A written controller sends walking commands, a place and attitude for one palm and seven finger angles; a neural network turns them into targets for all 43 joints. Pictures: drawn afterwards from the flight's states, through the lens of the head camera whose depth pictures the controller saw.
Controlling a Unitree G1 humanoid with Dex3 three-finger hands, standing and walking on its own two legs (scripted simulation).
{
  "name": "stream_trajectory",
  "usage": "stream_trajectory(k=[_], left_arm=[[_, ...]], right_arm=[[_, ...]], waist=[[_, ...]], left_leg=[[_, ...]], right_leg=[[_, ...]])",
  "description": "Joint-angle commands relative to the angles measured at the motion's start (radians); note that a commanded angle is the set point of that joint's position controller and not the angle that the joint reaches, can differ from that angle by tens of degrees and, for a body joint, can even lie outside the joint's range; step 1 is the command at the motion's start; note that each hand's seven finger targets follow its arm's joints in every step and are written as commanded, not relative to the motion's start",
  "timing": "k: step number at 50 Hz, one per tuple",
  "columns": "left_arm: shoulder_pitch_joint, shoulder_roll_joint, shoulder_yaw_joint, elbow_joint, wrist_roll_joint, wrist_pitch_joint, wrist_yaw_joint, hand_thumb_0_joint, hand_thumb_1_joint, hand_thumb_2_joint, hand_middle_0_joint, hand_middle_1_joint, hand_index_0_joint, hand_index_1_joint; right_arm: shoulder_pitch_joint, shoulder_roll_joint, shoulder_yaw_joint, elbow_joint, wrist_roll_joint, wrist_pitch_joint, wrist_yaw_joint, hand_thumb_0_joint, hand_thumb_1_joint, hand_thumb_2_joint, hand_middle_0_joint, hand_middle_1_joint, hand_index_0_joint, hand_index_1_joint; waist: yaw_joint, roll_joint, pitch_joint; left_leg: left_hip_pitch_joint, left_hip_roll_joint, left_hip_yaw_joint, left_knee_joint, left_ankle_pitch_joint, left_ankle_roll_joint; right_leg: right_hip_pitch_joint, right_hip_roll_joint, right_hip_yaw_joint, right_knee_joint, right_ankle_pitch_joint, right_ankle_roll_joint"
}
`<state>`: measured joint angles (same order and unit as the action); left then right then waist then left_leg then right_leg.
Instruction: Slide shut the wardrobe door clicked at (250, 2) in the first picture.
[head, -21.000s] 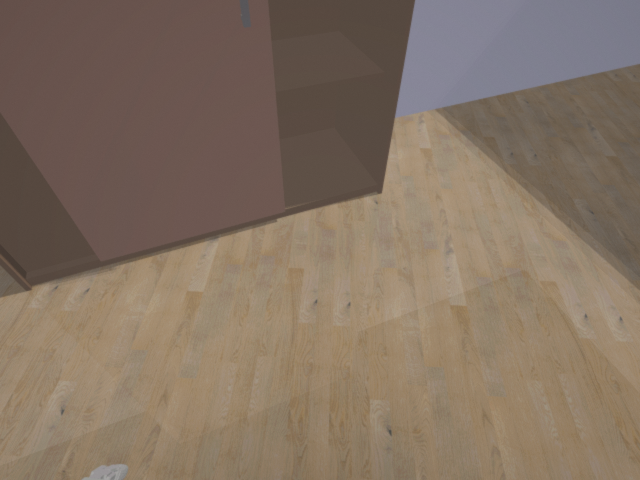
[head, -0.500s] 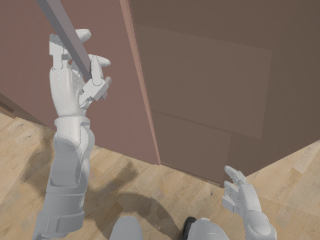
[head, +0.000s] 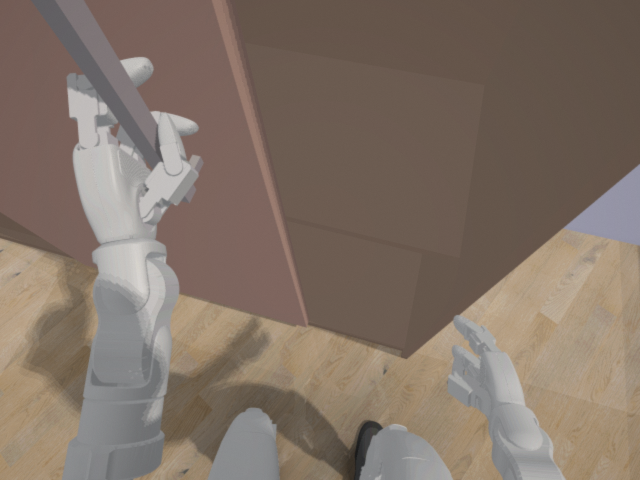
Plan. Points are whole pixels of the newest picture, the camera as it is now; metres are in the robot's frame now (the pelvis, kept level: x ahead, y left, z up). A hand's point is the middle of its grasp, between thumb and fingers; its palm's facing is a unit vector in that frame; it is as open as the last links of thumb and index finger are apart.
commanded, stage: step sideways, sliding the door along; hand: left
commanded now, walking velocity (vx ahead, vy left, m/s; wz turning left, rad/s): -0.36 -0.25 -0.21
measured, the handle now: (132, 81) +0.39 +0.22 +0.22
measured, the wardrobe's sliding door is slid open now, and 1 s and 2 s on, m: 0.29 0.06 0.00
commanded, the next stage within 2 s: stop walking and hold the door there in 1.88 s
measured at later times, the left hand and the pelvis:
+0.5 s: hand (287, 192) +0.34 +0.08 +0.17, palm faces +0.27 -0.96 +0.00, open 6.6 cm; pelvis -0.05 -0.08 +0.00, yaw -5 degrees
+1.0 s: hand (439, 236) +0.32 -0.04 +0.17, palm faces +0.20 -0.98 -0.08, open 6.8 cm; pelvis -0.09 -0.18 +0.00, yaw -6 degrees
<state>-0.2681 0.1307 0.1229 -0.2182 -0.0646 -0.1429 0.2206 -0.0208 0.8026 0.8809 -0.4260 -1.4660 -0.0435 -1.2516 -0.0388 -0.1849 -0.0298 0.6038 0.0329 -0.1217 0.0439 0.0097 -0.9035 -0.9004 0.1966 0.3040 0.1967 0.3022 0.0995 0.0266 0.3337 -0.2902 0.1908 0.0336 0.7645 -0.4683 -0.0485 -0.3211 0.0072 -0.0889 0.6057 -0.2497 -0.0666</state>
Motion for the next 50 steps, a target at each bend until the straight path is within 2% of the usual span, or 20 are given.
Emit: stream_trajectory(k=[1, 3, 5, 9, 13, 15, 17, 20, 22, 23, 25, 31, 34, 35, 37, 39, 41, 42, 46, 50], left_arm=[[-0.359, 0.044, -0.291, -0.475, 0.023, -0.175, -0.102, 0.000, 0.900, 0.900, -0.450, -1.400, -0.450, -1.400], [-0.396, 0.023, -0.307, -0.445, 0.022, -0.176, -0.140, 0.000, 0.900, 0.900, -0.450, -1.400, -0.450, -1.400], [-0.492, -0.002, -0.317, -0.445, 0.056, -0.173, -0.148, 0.000, 0.900, 0.900, -0.450, -1.400, -0.450, -1.400], [-0.505, -0.013, -0.312, -0.305, 0.058, -0.132, -0.151, 0.000, 0.900, 0.900, -0.450, -1.400, -0.450, -1.400], [-0.544, 0.049, -0.267, -0.271, 0.052, -0.136, -0.158, 0.000, 0.900, 0.900, -0.450, -1.400, -0.450, -1.400], [-0.514, 0.122, -0.217, -0.235, 0.033, -0.123, -0.146, 0.000, 0.900, 0.900, -0.450, -1.400, -0.450, -1.400], [-0.465, 0.081, -0.242, -0.266, 0.025, -0.120, -0.133, 0.000, 0.900, 0.900, -0.450, -1.400, -0.450, -1.400], [-0.471, 0.092, -0.229, -0.345, 0.003, -0.124, -0.106, 0.000, 0.900, 0.900, -0.450, -1.400, -0.450, -1.400], [-0.474, 0.052, -0.248, -0.312, -0.005, -0.127, -0.140, 0.000, 0.900, 0.900, -0.450, -1.400, -0.450, -1.400], [-0.500, 0.023, -0.269, -0.268, 0.017, -0.124, -0.157, 0.000, 0.900, 0.900, -0.450, -1.400, -0.450, -1.400], [-0.583, 0.022, -0.272, -0.267, 0.034, -0.123, -0.157, 0.000, 0.900, 0.900, -0.450, -1.400, -0.450, -1.400], [-0.607, 0.039, -0.263, -0.102, 0.034, -0.086, -0.164, 0.000, 0.900, 0.900, -0.450, -1.400, -0.450, -1.400], [-0.590, 0.092, -0.230, -0.052, 0.024, -0.068, -0.155, 0.000, 0.900, 0.900, -0.450, -1.400, -0.450, -1.400], [-0.561, 0.088, -0.245, -0.078, 0.015, -0.063, -0.146, 0.000, 0.900, 0.900, -0.450, -1.400, -0.450, -1.400], [-0.575, 0.089, -0.234, -0.160, 0.004, -0.077, -0.132, 0.000, 0.900, 0.900, -0.450, -1.400, -0.450, -1.400], [-0.564, 0.082, -0.234, -0.173, -0.007, -0.077, -0.128, 0.000, 0.900, 0.900, -0.450, -1.400, -0.450, -1.400], [-0.545, 0.028, -0.272, -0.145, -0.007, -0.078, -0.158, 0.000, 0.900, 0.900, -0.450, -1.400, -0.450, -1.400], [-0.599, 0.019, -0.288, -0.163, 0.005, -0.090, -0.168, 0.000, 0.900, 0.900, -0.450, -1.400, -0.450, -1.400], [-0.625, 0.060, -0.253, -0.051, 0.025, -0.073, -0.166, 0.000, 0.900, 0.900, -0.450, -1.400, -0.450, -1.400], [-0.609, 0.110, -0.218, -0.004, 0.018, -0.065, -0.154, 0.000, 0.900, 0.900, -0.450, -1.400, -0.450, -1.400]], right_arm=[[0.012, -0.081, -0.035, -0.107, -0.012, -0.039, -0.026, 0.000, -0.900, -0.900, 0.200, 0.300, 0.200, 0.300], [0.018, -0.145, -0.072, -0.153, -0.014, -0.031, 0.000, 0.000, -0.900, -0.900, 0.200, 0.300, 0.200, 0.300], [-0.005, -0.129, -0.061, -0.177, -0.027, -0.036, 0.016, 0.000, -0.900, -0.900, 0.200, 0.300, 0.200, 0.300], [0.028, -0.133, -0.065, -0.171, -0.008, -0.035, 0.022, 0.000, -0.900, -0.900, 0.200, 0.300, 0.200, 0.300], [0.035, -0.125, -0.055, -0.159, 0.019, -0.040, 0.022, 0.000, -0.900, -0.900, 0.200, 0.300, 0.200, 0.300], [0.065, -0.121, -0.072, -0.142, 0.031, -0.031, 0.005, 0.000, -0.900, -0.900, 0.200, 0.300, 0.200, 0.300], [0.058, -0.079, -0.047, -0.132, 0.020, -0.027, -0.015, 0.000, -0.900, -0.900, 0.200, 0.300, 0.200, 0.300], [0.038, -0.088, -0.035, -0.105, 0.009, -0.014, -0.037, 0.000, -0.900, -0.900, 0.200, 0.300, 0.200, 0.300], [0.045, -0.148, -0.068, -0.148, -0.009, -0.004, -0.014, 0.000, -0.900, -0.900, 0.200, 0.300, 0.200, 0.300], [0.051, -0.147, -0.068, -0.155, -0.007, -0.004, 0.007, 0.000, -0.900, -0.900, 0.200, 0.300, 0.200, 0.300], [0.030, -0.127, -0.056, -0.153, -0.013, -0.010, 0.015, 0.000, -0.900, -0.900, 0.200, 0.300, 0.200, 0.300], [0.062, -0.144, -0.051, -0.152, 0.027, 0.003, 0.016, 0.000, -0.900, -0.900, 0.200, 0.300, 0.200, 0.300], [0.075, -0.113, -0.066, -0.132, 0.037, 0.013, -0.006, 0.000, -0.900, -0.900, 0.200, 0.300, 0.200, 0.300], [0.075, -0.111, -0.056, -0.126, 0.034, 0.014, -0.019, 0.000, -0.900, -0.900, 0.200, 0.300, 0.200, 0.300], [0.076, -0.090, -0.035, -0.111, 0.018, 0.016, -0.035, 0.000, -0.900, -0.900, 0.200, 0.300, 0.200, 0.300], [0.068, -0.115, -0.044, -0.113, 0.011, 0.022, -0.047, 0.000, -0.900, -0.900, 0.200, 0.300, 0.200, 0.300], [0.056, -0.150, -0.051, -0.140, -0.004, 0.031, -0.033, 0.000, -0.900, -0.900, 0.200, 0.300, 0.200, 0.300], [0.042, -0.129, -0.042, -0.145, -0.006, 0.029, -0.023, 0.000, -0.900, -0.900, 0.200, 0.300, 0.200, 0.300], [0.080, -0.145, -0.053, -0.136, 0.021, 0.031, -0.012, 0.000, -0.900, -0.900, 0.200, 0.300, 0.200, 0.300], [0.074, -0.119, -0.057, -0.134, 0.030, 0.038, -0.036, 0.000, -0.900, -0.900, 0.200, 0.300, 0.200, 0.300]], waist=[[-0.154, -0.076, -0.728], [-0.126, 0.108, -0.742], [-0.122, 0.316, -0.607], [-0.135, 0.222, -0.578], [-0.128, 0.166, -0.584], [-0.147, -0.245, -0.668], [-0.126, -0.192, -0.685], [-0.152, -0.081, -0.707], [-0.119, 0.138, -0.733], [-0.111, 0.200, -0.685], [-0.111, 0.340, -0.593], [-0.136, 0.220, -0.556], [-0.142, -0.211, -0.644], [-0.143, -0.154, -0.640], [-0.148, -0.105, -0.681], [-0.148, -0.073, -0.713], [-0.123, 0.156, -0.669], [-0.116, 0.243, -0.626], [-0.125, 0.206, -0.623], [-0.129, -0.135, -0.627]], left_leg=[[0.255, 0.021, 0.042, -0.342, 0.444, 0.027], [0.549, 0.314, -0.099, -0.330, 1.164, 0.170], [0.490, 0.346, -0.026, -0.330, 1.238, 0.213], [0.448, 0.261, 0.069, -0.202, 1.060, 0.114], [0.382, 0.156, 0.092, -0.054, 0.856, 0.152], [0.181, 0.001, 0.097, 0.066, 0.303, 0.012], [0.002, -0.068, -0.008, 0.099, -0.107, 0.029], [0.235, 0.025, 0.017, -0.317, 0.349, 0.043], [0.527, 0.328, -0.172, -0.327, 1.159, 0.189], [0.537, 0.362, -0.121, -0.323, 1.218, 0.219], [0.471, 0.323, -0.023, -0.285, 1.147, 0.186], [0.346, 0.187, 0.054, -0.144, 0.842, 0.155], [0.167, -0.011, 0.059, 0.036, 0.201, 0.027], [0.112, -0.041, 0.030, 0.031, 0.015, 0.039], [0.114, -0.033, -0.006, -0.118, 0.081, 0.053], [0.314, 0.071, -0.022, -0.286, 0.558, 0.081], [0.426, 0.309, -0.159, -0.338, 0.976, 0.191], [0.395, 0.307, -0.095, -0.313, 1.013, 0.191], [0.320, 0.169, 0.039, -0.200, 0.783, 0.122], [0.118, -0.040, 0.043, -0.065, 0.047, 0.058]], right_leg=[[0.320, -0.200, 0.195, 0.059, 0.995, -0.009], [-0.015, -0.062, 0.113, 0.195, 0.085, 0.071], [-0.099, -0.043, 0.132, 0.315, -0.235, 0.070], [0.019, -0.022, 0.066, 0.118, -0.091, 0.063], [0.167, -0.032, 0.026, -0.145, 0.264, 0.080], [0.328, -0.187, 0.281, -0.134, 0.906, -0.010], [0.412, -0.283, 0.385, -0.076, 1.125, -0.062], [0.328, -0.219, 0.269, 0.063, 0.981, -0.023], [0.013, -0.060, 0.129, 0.173, 0.133, 0.082], [-0.049, -0.026, 0.124, 0.222, -0.182, 0.075], [-0.028, -0.039, 0.110, 0.191, -0.166, 0.065], [0.171, -0.028, 0.007, -0.112, 0.194, 0.081], [0.289, -0.199, 0.307, -0.134, 0.816, -0.019], [0.287, -0.236, 0.351, -0.144, 0.856, -0.030], [0.342, -0.236, 0.305, -0.083, 0.833, -0.041], [0.251, -0.166, 0.194, -0.006, 0.728, 0.019], [0.073, -0.052, 0.098, 0.066, 0.127, 0.087], [0.086, -0.040, 0.089, 0.037, -0.047, 0.073], [0.222, -0.032, 0.078, -0.100, 0.215, 0.060], [0.276, -0.185, 0.344, -0.238, 0.536, 0.053]])
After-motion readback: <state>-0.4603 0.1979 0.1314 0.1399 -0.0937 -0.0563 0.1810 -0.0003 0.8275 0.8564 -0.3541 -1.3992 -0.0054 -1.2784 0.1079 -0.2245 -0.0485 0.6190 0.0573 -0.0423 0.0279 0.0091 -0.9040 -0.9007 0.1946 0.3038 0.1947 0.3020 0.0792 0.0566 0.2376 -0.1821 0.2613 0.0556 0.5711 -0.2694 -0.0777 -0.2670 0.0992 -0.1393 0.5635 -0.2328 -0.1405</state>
